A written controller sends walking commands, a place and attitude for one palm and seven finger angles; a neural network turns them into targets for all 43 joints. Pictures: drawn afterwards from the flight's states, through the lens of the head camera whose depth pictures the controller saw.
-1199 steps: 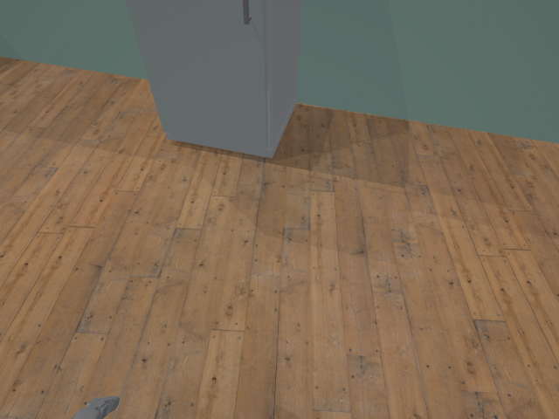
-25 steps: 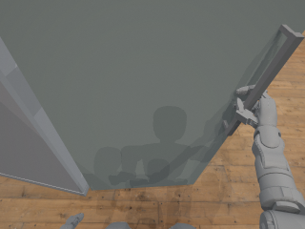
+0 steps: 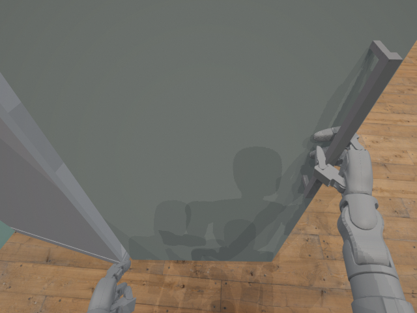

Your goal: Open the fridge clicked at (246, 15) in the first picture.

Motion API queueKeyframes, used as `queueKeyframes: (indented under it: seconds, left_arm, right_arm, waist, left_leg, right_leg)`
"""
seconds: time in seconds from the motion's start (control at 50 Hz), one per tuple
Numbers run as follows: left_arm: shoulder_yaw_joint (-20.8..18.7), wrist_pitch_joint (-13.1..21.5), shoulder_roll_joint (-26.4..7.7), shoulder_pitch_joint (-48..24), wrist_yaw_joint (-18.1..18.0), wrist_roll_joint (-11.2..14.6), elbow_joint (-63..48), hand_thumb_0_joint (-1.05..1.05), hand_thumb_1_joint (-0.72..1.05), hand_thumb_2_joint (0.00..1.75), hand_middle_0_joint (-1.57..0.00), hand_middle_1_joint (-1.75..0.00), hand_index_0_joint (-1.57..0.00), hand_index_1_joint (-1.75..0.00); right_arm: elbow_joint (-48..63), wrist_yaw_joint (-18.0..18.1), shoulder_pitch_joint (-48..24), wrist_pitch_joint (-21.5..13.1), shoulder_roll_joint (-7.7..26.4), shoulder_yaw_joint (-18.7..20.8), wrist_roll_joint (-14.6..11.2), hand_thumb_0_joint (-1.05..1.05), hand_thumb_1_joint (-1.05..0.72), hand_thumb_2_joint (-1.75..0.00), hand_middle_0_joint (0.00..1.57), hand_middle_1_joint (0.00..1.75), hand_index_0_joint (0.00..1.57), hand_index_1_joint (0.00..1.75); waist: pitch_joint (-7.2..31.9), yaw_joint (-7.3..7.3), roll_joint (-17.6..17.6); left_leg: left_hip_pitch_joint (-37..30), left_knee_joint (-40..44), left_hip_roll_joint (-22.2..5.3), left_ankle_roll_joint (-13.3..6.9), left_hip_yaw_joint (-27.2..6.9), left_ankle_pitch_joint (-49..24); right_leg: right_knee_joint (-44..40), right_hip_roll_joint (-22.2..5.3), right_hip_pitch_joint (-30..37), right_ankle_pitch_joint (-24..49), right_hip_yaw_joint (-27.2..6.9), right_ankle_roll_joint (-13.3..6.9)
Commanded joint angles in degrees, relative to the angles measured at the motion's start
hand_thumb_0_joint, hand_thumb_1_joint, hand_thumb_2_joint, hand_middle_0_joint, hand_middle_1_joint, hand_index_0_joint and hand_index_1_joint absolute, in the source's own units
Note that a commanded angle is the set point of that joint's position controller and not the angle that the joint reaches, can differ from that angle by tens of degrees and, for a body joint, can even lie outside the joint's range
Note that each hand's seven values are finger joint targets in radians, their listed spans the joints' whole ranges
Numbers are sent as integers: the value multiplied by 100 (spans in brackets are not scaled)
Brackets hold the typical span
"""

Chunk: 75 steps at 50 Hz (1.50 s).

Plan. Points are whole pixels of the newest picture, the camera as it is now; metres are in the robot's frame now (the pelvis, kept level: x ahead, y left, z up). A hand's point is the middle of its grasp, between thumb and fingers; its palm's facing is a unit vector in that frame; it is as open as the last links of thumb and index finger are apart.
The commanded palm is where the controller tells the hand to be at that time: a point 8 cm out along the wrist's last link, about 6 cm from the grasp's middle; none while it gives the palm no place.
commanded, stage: stop walking and hold the door back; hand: right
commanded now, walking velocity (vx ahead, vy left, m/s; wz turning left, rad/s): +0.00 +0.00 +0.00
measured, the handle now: (334, 138) +0.40 -0.19 +0.14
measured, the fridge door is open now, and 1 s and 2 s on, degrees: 75 73 73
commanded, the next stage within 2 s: loosen the grip on the handle in 0.06 s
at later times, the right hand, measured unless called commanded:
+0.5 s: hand (318, 167) +0.37 -0.17 +0.10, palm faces +0.16 +0.97 -0.19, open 11.2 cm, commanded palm +0.33 -0.22 +0.11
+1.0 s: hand (336, 172) +0.37 -0.21 +0.08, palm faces +0.20 +0.96 -0.17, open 14.6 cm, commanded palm +0.34 -0.26 +0.10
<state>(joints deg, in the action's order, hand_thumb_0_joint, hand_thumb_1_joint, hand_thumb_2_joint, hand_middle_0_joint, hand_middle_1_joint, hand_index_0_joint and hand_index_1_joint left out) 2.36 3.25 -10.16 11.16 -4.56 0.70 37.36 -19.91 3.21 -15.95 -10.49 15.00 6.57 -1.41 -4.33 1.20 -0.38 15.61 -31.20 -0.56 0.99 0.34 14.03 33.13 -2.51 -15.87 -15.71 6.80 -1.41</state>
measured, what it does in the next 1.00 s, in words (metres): stands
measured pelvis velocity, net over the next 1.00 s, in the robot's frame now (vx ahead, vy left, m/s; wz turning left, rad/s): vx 0.02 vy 0.02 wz -0.05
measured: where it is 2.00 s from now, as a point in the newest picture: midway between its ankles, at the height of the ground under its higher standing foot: outside the picture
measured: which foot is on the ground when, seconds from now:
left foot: down 0.00-1.00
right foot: down 0.00-1.00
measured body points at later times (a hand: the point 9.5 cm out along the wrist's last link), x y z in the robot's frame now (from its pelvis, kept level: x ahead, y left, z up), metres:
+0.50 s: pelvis -0.01 +0.03 -0.01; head +0.00 +0.03 +0.44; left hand +0.12 +0.29 -0.10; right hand +0.35 -0.22 +0.11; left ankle +0.03 +0.13 -0.73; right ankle +0.02 -0.10 -0.73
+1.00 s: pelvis +0.02 +0.02 -0.01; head +0.05 +0.03 +0.44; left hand +0.18 +0.27 -0.11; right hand +0.35 -0.26 +0.09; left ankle +0.03 +0.13 -0.73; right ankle +0.02 -0.10 -0.73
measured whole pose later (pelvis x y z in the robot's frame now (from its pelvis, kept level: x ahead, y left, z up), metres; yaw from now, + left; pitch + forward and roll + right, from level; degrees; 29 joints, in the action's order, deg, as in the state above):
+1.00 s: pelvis +0.02 +0.02 -0.01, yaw -3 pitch +6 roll +0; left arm 0.2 6.8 -14.4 14.0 -2.2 1.4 37.6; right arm -32.2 -5.6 -17.9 -18.3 18.6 13.8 -5.5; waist 3.6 0.0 -0.6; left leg 26.2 -39.5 -0.8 -1.0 3.3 19.4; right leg 39.4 -2.4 -26.7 -18.7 3.3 0.1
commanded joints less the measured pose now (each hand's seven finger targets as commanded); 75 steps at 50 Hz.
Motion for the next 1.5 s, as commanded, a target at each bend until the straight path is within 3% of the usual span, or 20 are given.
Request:
queueKeyframes:
  seconds: [0.0, 0.08, 0.12, 0.14, 0.16, 0.18, 0.2, 0.22, 0.26, 0.3, 0.38, 0.52, 0.6, 0.64, 0.72, 0.8, 0.82, 0.96, 1.34, 1.48]
  left_arm:
    - [-327, 191, -953, -312, -168, -24, -628, 0, 90, 90, -20, -30, -20, -30]
    - [-278, 196, -936, -303, -200, -30, -507, 0, 90, 90, -20, -30, -20, -30]
    - [-314, 183, -986, -222, -233, -28, -433, 0, 90, 90, -20, -30, -20, -30]
    - [-794, 328, -1119, -139, -20, -126, -764, 0, 90, 90, -20, -30, -20, -30]
    - [-464, 711, -986, -226, 51, -2, -670, 0, 90, 90, -20, -30, -20, -30]
    - [-640, 733, -1154, 131, 60, 227, -524, 0, 90, 90, -20, -30, -20, -30]
    - [-568, 762, -1192, 78, 131, 165, -517, 0, 90, 90, -20, -30, -20, -30]
    - [-504, 714, -1178, 197, 174, 101, -506, 0, 90, 90, -20, -30, -20, -30]
    - [-455, 758, -1143, -35, 211, 80, -673, 0, 90, 90, -20, -30, -20, -30]
    - [-467, 773, -1215, -5, 217, 85, -704, 0, 90, 90, -20, -30, -20, -30]
    - [-426, 830, -1232, -45, 177, 148, -865, 0, 90, 90, -20, -30, -20, -30]
    - [-469, 847, -1289, 42, 101, 148, -785, 0, 90, 90, -20, -30, -20, -30]
    - [-505, 810, -1293, 146, 76, 78, -590, 0, 90, 90, -20, -30, -20, -30]
    - [-540, 820, -1245, 232, 121, 70, -608, 0, 90, 90, -20, -30, -20, -30]
    - [-554, 768, -1281, 333, 157, 74, -555, 0, 90, 90, -20, -30, -20, -30]
    - [-571, 721, -1223, 238, 192, 65, -633, 0, 90, 90, -20, -30, -20, -30]
    - [-538, 664, -1271, 391, 173, 61, -469, 0, 90, 90, -20, -30, -20, -30]
    - [-531, 572, -1213, 307, 157, 86, -643, 0, 90, 90, -20, -30, -20, -30]
    - [-473, 356, -1368, 453, 71, 122, -649, 0, 90, 90, -20, -30, -20, -30]
    - [-520, 341, -1371, 539, 152, 105, -855, 0, 90, 90, -20, -30, -20, -30]
  right_arm:
    - [963, 161, -1916, -277, 901, 294, -48, 0, -90, -90, 45, 140, 45, 140]
    - [359, 170, -2635, -256, 575, -86, 8, 0, -90, -90, 45, 140, 45, 140]
    - [50, 219, -2683, -254, 835, 145, 19, 0, -90, -90, 45, 140, 45, 140]
    - [1309, 144, -5860, -397, 3862, 2314, 671, 0, -90, -90, 45, 140, 45, 140]
    - [-1031, -238, -4327, 46, 1087, 461, 544, 0, -78, -84, 45, 140, 45, 140]
    - [-689, -447, -2962, 101, 579, 758, -32, 0, -66, -78, 45, 140, 45, 140]
    - [-731, -581, -2439, 74, 591, 843, -256, 0, -54, -73, 45, 140, 45, 140]
    - [-447, -531, -2410, -100, 993, 1153, -468, 0, -42, -67, 45, 140, 45, 140]
    - [-202, -427, -3064, -464, 639, 437, -271, 0, -17, -55, 45, 140, 45, 140]
    - [-513, -272, -3209, -761, 883, 488, -65, 0, 7, -43, 45, 140, 45, 140]
    - [-506, -362, -3240, -1067, 1225, 430, -66, 0, 55, -20, 42, 137, 42, 137]
    - [-152, -464, -2682, -1069, 1483, 783, -425, 0, 55, -20, 33, 125, 33, 125]
    - [6, -433, -2843, -1197, 1763, 1022, -379, 0, 55, -20, 28, 118, 28, 118]
    - [217, -527, -2458, -1235, 1519, 891, -425, 0, 55, -20, 25, 115, 25, 115]
    - [163, -622, -2123, -1175, 1495, 1019, -533, 0, 55, -20, 25, 115, 25, 115]
    - [702, -634, -1695, -1165, 1456, 1051, -510, 0, 55, -20, 25, 115, 25, 115]
    - [-126, -617, -1906, -1097, 1586, 1145, -449, 0, 55, -20, 25, 115, 25, 115]
    - [243, -943, -2370, -1310, 1563, 1025, -502, 0, 55, -20, 25, 115, 25, 115]
    - [-514, -1270, -2997, -1266, 2250, 1383, -540, 0, 55, -20, 25, 115, 25, 115]
    - [-384, -1516, -1720, -1272, 2224, 1597, -716, 0, 55, -20, 25, 115, 25, 115]
  waist:
    - [1619, -101, -56]
    - [1394, -129, -9]
    - [1446, -153, 56]
    - [1201, -496, 1284]
    - [3016, 354, 1199]
    - [2981, -65, 559]
    - [2840, -264, -1025]
    - [2636, -309, -1109]
    - [1908, 1, -82]
    - [1399, 99, 590]
    - [1615, -38, 202]
    - [1941, -116, 401]
    - [2194, -87, 118]
    - [2611, -139, -18]
    - [2473, -92, 325]
    - [2601, -187, 42]
    - [2157, 27, 368]
    - [2643, -34, -101]
    - [2327, 103, -233]
    - [2719, -185, -414]
  left_leg:
    - [-236, 386, -362, -81, -297, -859]
    - [40, 505, -281, -55, -262, -26]
    - [4, 603, -347, -76, -320, -96]
    - [-260, 1022, -429, -186, -713, -1197]
    - [-555, -167, 71, -365, 285, -2133]
    - [165, -142, 36, -273, 436, -1483]
    - [522, -60, -74, -299, 362, -1054]
    - [489, 97, -13, -253, 358, -775]
    - [710, 152, 25, -205, 282, -194]
    - [916, 188, 10, -193, 215, 489]
    - [795, 309, -33, -214, -81, 1203]
    - [248, 422, -57, -149, -272, 555]
    - [92, 205, -56, -133, -283, -260]
    - [-80, 15, -24, -143, -188, -1014]
    - [-33, -84, 6, -103, -86, -1500]
    - [-96, -235, 28, -135, -14, -1924]
    - [275, -236, 32, -96, 1, -1773]
    - [369, -370, 64, -166, 16, -1485]
    - [1108, -452, 161, -232, 174, -374]
    - [820, -566, 196, -265, 213, -755]
  right_leg:
    - [-787, -618, 665, 1007, -717, -20]
    - [-1016, -656, 505, 138, -831, -80]
    - [-957, -590, 530, 272, -793, -70]
    - [-585, -576, 221, 544, -594, -201]
    - [-1146, 40, 921, 2147, -686, -27]
    - [-557, -63, 1274, 2698, -767, 241]
    - [-417, -7, 1731, 2749, -691, 488]
    - [-469, 44, 1557, 1996, -760, 489]
    - [-492, 66, 582, 341, -691, 184]
    - [-500, 77, -93, -628, -688, 62]
    - [-361, 238, -441, -1020, -439, 2]
    - [-173, 273, -469, -118, -298, -63]
    - [-28, 288, -447, 385, -311, -79]
    - [52, 296, -241, 857, -286, -68]
    - [116, 275, -305, 1122, -336, -67]
    - [166, 264, -137, 1530, -341, -63]
    - [247, 253, -404, 1325, -359, -50]
    - [359, 251, -184, 1302, -428, -34]
    - [342, 149, -355, 707, -760, 32]
    - [409, 139, -268, 1286, -735, 68]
